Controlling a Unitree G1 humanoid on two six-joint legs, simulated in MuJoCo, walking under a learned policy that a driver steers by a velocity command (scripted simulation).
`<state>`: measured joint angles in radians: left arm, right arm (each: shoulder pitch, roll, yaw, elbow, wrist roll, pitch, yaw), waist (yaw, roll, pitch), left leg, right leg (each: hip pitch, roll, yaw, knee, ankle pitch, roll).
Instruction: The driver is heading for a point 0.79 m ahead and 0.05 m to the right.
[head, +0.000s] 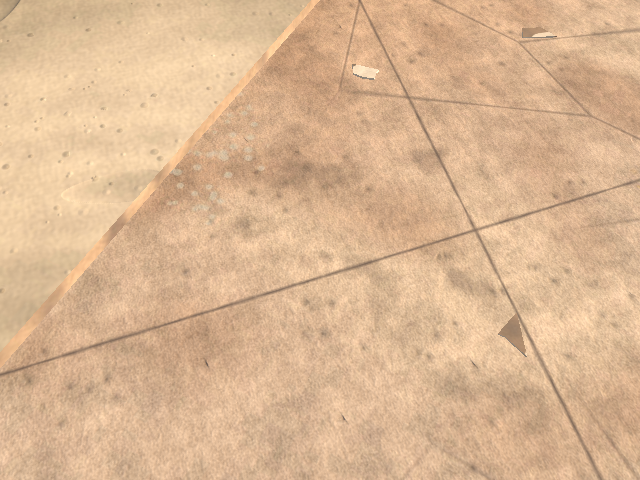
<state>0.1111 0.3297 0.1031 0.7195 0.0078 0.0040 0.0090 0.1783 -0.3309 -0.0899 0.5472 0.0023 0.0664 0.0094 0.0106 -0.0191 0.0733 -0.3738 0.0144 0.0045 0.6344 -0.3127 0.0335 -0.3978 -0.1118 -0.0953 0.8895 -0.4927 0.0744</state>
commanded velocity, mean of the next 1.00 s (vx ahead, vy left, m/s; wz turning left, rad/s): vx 0.00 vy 0.00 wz -0.12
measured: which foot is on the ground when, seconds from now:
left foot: down 0.00-0.44, up 0.46-0.66, down 0.68-1.00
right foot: up 0.00-0.36, down 0.38-0.70, up 0.72-1.00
